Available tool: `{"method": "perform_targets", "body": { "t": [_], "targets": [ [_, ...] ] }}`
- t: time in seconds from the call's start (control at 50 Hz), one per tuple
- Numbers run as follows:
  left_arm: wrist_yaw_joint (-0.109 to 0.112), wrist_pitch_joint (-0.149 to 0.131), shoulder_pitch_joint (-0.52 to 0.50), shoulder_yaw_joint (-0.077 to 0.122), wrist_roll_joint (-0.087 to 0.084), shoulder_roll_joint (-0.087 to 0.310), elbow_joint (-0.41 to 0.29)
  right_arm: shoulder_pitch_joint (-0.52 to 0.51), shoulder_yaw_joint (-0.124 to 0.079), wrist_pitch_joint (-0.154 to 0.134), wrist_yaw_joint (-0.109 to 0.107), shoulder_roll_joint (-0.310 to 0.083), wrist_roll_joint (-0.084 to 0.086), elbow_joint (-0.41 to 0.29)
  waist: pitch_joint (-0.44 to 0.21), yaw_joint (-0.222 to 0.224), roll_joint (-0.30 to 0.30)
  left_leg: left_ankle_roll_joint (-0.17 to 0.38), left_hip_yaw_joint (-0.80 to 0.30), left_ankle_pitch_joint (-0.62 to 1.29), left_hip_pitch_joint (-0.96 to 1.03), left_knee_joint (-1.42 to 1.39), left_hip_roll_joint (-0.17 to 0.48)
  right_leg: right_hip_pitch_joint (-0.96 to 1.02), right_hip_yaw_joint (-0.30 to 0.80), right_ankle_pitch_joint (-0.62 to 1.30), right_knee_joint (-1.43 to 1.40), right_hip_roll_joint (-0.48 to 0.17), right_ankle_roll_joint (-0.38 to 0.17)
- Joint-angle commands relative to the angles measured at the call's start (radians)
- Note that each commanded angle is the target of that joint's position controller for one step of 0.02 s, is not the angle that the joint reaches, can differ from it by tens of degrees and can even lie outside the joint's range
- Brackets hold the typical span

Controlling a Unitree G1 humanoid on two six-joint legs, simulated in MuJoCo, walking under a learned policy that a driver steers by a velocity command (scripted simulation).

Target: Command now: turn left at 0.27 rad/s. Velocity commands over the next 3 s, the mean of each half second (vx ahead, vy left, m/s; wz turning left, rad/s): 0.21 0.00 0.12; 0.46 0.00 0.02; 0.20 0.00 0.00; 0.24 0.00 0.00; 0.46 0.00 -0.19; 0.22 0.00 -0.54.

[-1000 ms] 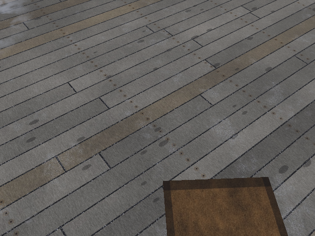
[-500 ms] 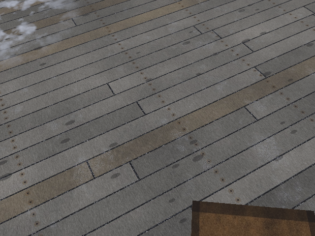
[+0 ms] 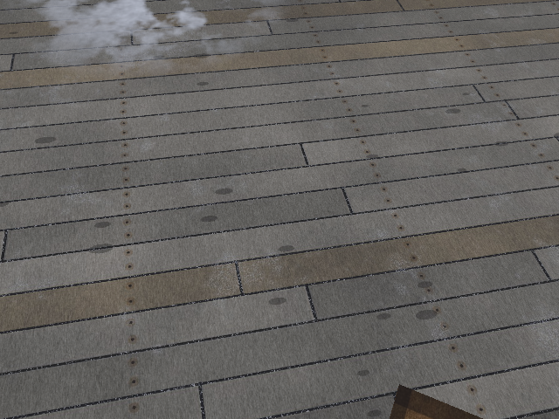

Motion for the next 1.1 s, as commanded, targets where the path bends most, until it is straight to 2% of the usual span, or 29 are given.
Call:
{"method": "perform_targets", "body": {
  "t": [0.02, 0.1, 0.14, 0.16, 0.18, 0.2, 0.22, 0.26, 0.3, 0.38, 0.46, 0.5, 0.54, 0.56, 0.58, 0.6, 0.62, 0.64, 0.66, 0.68, 0.74, 0.84, 0.9, 0.96, 1.0, 1.02, 1.06, 1.08, 1.1],
  "targets": [
    [0.005, -0.01, -0.034, 0.001, -0.005, 0.051, -0.072, 0.052, -0.029, -0.007, -0.004, -0.139, -0.007, -0.033, -0.069, -0.04, 0.155, 0.17, -0.232, 0.347, 0.148, -0.069, 0.274, -0.019, 0.005, -0.046, -0.108, -0.001, -0.012],
    [0.015, -0.018, 0.008, -0.005, -0.019, 0.048, -0.061, 0.005, -0.02, -0.004, -0.002, -0.141, -0.011, -0.025, -0.068, -0.022, 0.152, 0.151, -0.255, 0.382, 0.074, -0.039, 0.263, 0.148, -0.012, -0.039, -0.292, 0.026, -0.04],
    [0.014, -0.037, 0.085, -0.017, -0.004, 0.018, -0.032, -0.008, -0.012, 0.001, -0.005, -0.125, 0.005, -0.013, -0.095, 0.025, 0.11, 0.105, -0.252, 0.01, -0.016, -0.031, 0.21, 0.343, -0.041, 0.092, -0.541, 0.04, -0.065],
    [0.016, -0.051, 0.098, -0.015, 0.013, 0.045, -0.026, -0.001, 0.002, 0.0, -0.004, -0.079, 0.004, -0.016, -0.081, 0.02, 0.029, 0.062, -0.235, -0.232, -0.136, 0.008, 0.152, 0.436, 0.077, 0.014, -0.607, -0.048, -0.09],
    [0.017, -0.059, 0.134, -0.001, 0.022, 0.129, -0.031, -0.013, 0.017, -0.006, 0.0, -0.027, 0.007, -0.036, -0.073, 0.033, -0.137, 0.019, -0.102, -0.377, -0.306, 0.19, 0.029, 0.514, 0.339, -0.244, -0.712, -0.235, -0.159],
    [0.004, -0.057, 0.158, 0.03, 0.024, 0.215, -0.005, -0.087, 0.004, -0.009, 0.0, -0.089, -0.012, -0.059, 0.046, 0.074, -0.22, 0.004, 0.016, -0.351, -0.386, 0.344, -0.038, 0.364, 0.532, -0.395, -0.83, -0.365, -0.257],
    [-0.003, -0.062, 0.141, 0.021, 0.021, 0.165, 0.001, -0.113, -0.012, -0.015, 0.004, -0.131, -0.025, -0.061, 0.118, 0.052, -0.129, 0.0, -0.036, -0.285, -0.397, 0.453, 0.017, 0.305, 0.531, -0.411, -0.855, -0.357, -0.276],
    [-0.006, -0.076, 0.065, 0.007, -0.001, 0.108, -0.007, -0.027, -0.017, -0.028, 0.028, -0.122, -0.023, -0.014, 0.1, -0.011, -0.109, -0.024, -0.01, -0.179, -0.382, 0.503, 0.051, 0.33, 0.383, -0.279, -0.854, -0.261, -0.225],
    [-0.007, -0.097, 0.077, 0.005, -0.008, 0.09, 0.005, -0.026, -0.014, -0.038, 0.046, -0.098, -0.033, 0.007, 0.063, -0.002, -0.088, -0.041, 0.044, -0.117, -0.377, 0.516, 0.068, 0.375, 0.273, -0.122, -0.836, -0.205, -0.216],
    [-0.015, -0.119, 0.158, 0.014, -0.006, 0.096, 0.048, -0.133, 0.001, -0.046, 0.057, -0.051, -0.022, -0.018, 0.05, 0.049, -0.091, -0.069, 0.094, -0.064, -0.376, 0.37, 0.096, 0.42, 0.205, -0.007, -0.818, -0.196, -0.231],
    [-0.02, -0.125, 0.193, 0.022, 0.0, 0.117, 0.071, -0.185, 0.004, -0.052, 0.053, -0.053, -0.018, -0.035, 0.06, 0.068, -0.101, -0.057, 0.123, -0.086, -0.269, 0.217, 0.097, 0.367, 0.182, 0.028, -0.789, -0.216, -0.241],
    [-0.024, -0.126, 0.178, 0.026, -0.001, 0.132, 0.073, -0.16, 0.0, -0.057, 0.049, -0.062, -0.015, -0.032, 0.059, 0.046, -0.094, -0.037, 0.138, -0.076, -0.165, 0.157, 0.086, 0.313, 0.178, 0.056, -0.76, -0.226, -0.236],
    [-0.026, -0.122, 0.145, 0.027, -0.008, 0.133, 0.073, -0.033, -0.007, -0.07, 0.038, -0.069, -0.021, 0.011, 0.037, -0.028, -0.052, -0.017, 0.155, -0.029, 0.05, 0.056, 0.053, 0.215, 0.136, 0.145, -0.651, -0.199, -0.207],
    [-0.026, -0.124, 0.139, 0.017, -0.005, 0.104, 0.07, 0.1, -0.02, -0.082, 0.027, -0.101, -0.026, 0.058, -0.023, -0.082, 0.004, -0.001, 0.113, -0.057, 0.234, 0.021, 0.064, 0.142, 0.086, 0.223, -0.498, -0.151, -0.182],
    [-0.032, -0.127, 0.112, -0.01, -0.016, 0.025, 0.029, 0.25, -0.044, -0.094, 0.011, -0.197, -0.044, 0.079, -0.128, -0.15, 0.2, 0.062, -0.202, -0.313, 0.43, -0.109, 0.303, -0.024, -0.023, 0.135, -0.171, -0.049, -0.128],
    [-0.03, -0.128, 0.108, -0.011, -0.012, 0.018, 0.001, 0.321, -0.067, -0.091, 0.012, -0.294, -0.026, 0.107, -0.124, -0.147, 0.349, 0.15, -0.588, -0.525, 0.446, -0.271, 0.475, -0.235, -0.049, -0.167, 0.07, 0.075, -0.117],
    [-0.027, -0.119, 0.092, 0.008, 0.006, 0.089, 0.016, 0.23, -0.046, -0.085, 0.015, -0.212, -0.02, 0.094, -0.032, -0.091, 0.174, 0.153, -0.536, -0.56, 0.341, -0.254, 0.456, -0.268, 0.047, -0.123, 0.194, -0.001, -0.143],
    [-0.041, -0.122, 0.089, 0.008, 0.002, 0.08, 0.024, 0.134, -0.027, -0.088, 0.021, -0.15, -0.015, 0.069, 0.019, -0.046, 0.116, 0.135, -0.43, -0.466, 0.251, -0.253, 0.407, -0.252, 0.059, -0.023, 0.196, -0.038, -0.151],
    [-0.049, -0.124, 0.092, 0.004, -0.002, 0.063, 0.033, 0.09, -0.016, -0.094, 0.023, -0.111, -0.015, 0.061, 0.03, -0.02, 0.101, 0.11, -0.325, -0.321, 0.208, -0.267, 0.358, -0.22, 0.052, 0.045, 0.167, -0.065, -0.145],
    [-0.053, -0.118, 0.096, 0.003, 0.008, 0.053, 0.043, 0.076, -0.007, -0.101, 0.021, -0.09, -0.009, 0.063, 0.028, -0.005, 0.098, 0.09, -0.247, -0.219, 0.189, -0.284, 0.316, -0.197, 0.037, 0.086, 0.145, -0.081, -0.132],
    [-0.063, -0.1, 0.072, -0.002, 0.019, 0.036, 0.048, 0.127, -0.003, -0.122, 0.016, -0.085, -0.001, 0.102, 0.017, 0.003, 0.107, 0.102, -0.121, 0.1, 0.195, -0.284, 0.279, -0.199, 0.0, 0.165, 0.14, -0.09, -0.092],
    [-0.067, -0.092, -0.116, -0.013, 0.02, 0.018, -0.011, 0.217, 0.005, -0.123, 0.014, -0.073, 0.005, 0.162, 0.055, -0.024, 0.087, 0.123, -0.027, 0.317, 0.227, -0.293, 0.258, -0.301, -0.045, 0.276, -0.004, -0.094, -0.046],
    [-0.068, -0.096, -0.218, -0.028, 0.014, -0.004, -0.044, 0.24, 0.008, -0.125, 0.011, -0.074, 0.003, 0.188, 0.073, -0.041, 0.096, 0.115, 0.02, 0.399, 0.217, -0.289, 0.242, -0.24, -0.078, 0.352, -0.173, -0.068, -0.051],
    [-0.063, -0.099, -0.278, -0.032, 0.009, 0.004, -0.067, 0.269, 0.008, -0.124, 0.004, -0.086, 0.0, 0.219, 0.086, -0.048, 0.099, 0.113, 0.027, 0.465, 0.266, -0.28, 0.267, -0.184, -0.094, 0.362, -0.286, -0.042, -0.084],
    [-0.056, -0.104, -0.266, -0.028, 0.009, 0.015, -0.069, 0.257, 0.007, -0.122, -0.002, -0.095, -0.002, 0.233, 0.079, -0.028, 0.097, 0.105, 0.035, 0.596, 0.315, -0.235, 0.287, -0.132, -0.1, 0.322, -0.331, -0.02, -0.119],
    [-0.049, -0.109, -0.218, -0.025, 0.011, 0.019, -0.053, 0.24, 0.007, -0.12, -0.005, -0.098, -0.005, 0.237, 0.059, -0.002, 0.101, 0.09, 0.052, 0.773, 0.332, -0.162, 0.282, -0.065, -0.109, 0.29, -0.348, 0.009, -0.137],
    [-0.029, -0.13, 0.039, -0.009, 0.019, 0.046, 0.038, 0.212, 0.005, -0.111, -0.01, -0.11, -0.006, 0.245, -0.076, 0.1, 0.095, 0.045, 0.082, 0.956, 0.326, 0.146, 0.235, 0.206, -0.124, 0.336, -0.437, 0.071, -0.172],
    [-0.017, -0.143, 0.183, 0.004, 0.041, 0.088, 0.08, 0.218, 0.011, -0.112, -0.011, -0.097, 0.009, 0.236, -0.171, 0.146, 0.074, 0.024, 0.096, 0.716, 0.162, 0.37, 0.196, 0.459, -0.039, 0.491, -0.437, -0.033, -0.199],
    [-0.01, -0.146, 0.27, 0.03, 0.065, 0.204, 0.088, 0.34, 0.035, -0.11, -0.006, 0.015, 0.052, 0.215, -0.349, 0.102, -0.146, -0.023, 0.145, -0.016, -0.161, 0.79, 0.044, 0.801, 0.365, 0.877, -0.38, -0.386, -0.34]
  ]
}}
